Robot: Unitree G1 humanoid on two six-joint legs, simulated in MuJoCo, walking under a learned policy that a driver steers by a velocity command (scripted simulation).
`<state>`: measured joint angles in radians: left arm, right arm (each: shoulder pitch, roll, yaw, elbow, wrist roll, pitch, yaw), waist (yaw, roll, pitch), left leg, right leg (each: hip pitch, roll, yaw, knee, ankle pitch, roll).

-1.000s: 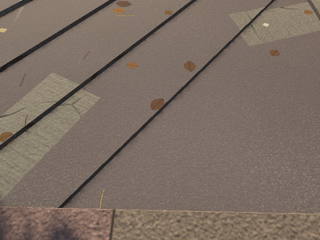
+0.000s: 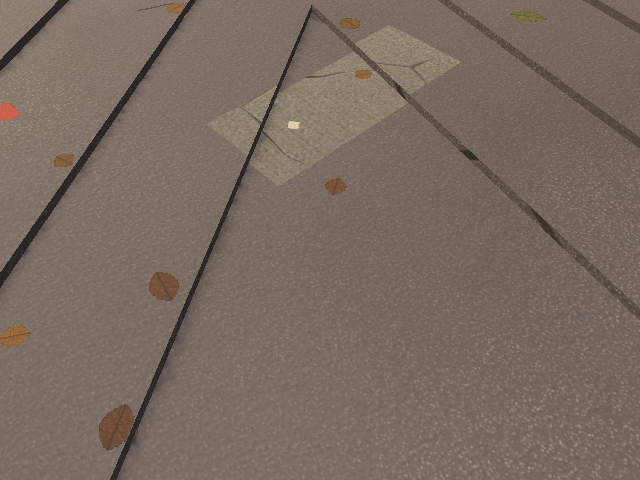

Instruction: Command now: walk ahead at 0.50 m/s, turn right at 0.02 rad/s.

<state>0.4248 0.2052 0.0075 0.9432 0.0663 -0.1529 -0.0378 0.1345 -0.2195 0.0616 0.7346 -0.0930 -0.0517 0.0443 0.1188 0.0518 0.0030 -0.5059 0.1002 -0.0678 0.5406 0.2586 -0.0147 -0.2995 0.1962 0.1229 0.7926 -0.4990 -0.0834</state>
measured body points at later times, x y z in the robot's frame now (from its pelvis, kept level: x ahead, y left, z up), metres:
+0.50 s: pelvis +0.30 +0.09 -0.10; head +0.32 +0.11 +0.35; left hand +0.52 +0.34 -0.15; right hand +0.32 -0.17 -0.23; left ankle +0.19 +0.16 -0.84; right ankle +0.53 +0.00 -0.80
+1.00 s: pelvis +0.54 +0.19 -0.10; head +0.56 +0.21 +0.34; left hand +0.41 +0.44 -0.24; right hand +0.84 +0.06 -0.18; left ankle +0.59 +0.35 -0.84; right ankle +0.51 +0.02 -0.84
